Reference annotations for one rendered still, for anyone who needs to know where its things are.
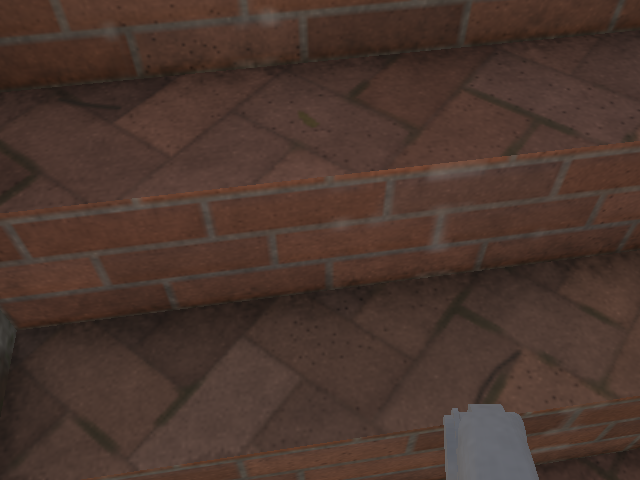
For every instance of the right robot shin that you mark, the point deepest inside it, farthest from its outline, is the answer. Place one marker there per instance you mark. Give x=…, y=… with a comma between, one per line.
x=520, y=420

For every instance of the right robot thigh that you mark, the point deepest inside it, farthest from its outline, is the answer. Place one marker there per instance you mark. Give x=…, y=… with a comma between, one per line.
x=486, y=443

